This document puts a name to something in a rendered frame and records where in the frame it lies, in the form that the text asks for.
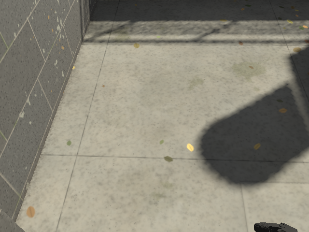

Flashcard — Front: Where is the robot right hand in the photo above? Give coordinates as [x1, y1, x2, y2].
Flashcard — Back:
[254, 222, 297, 232]

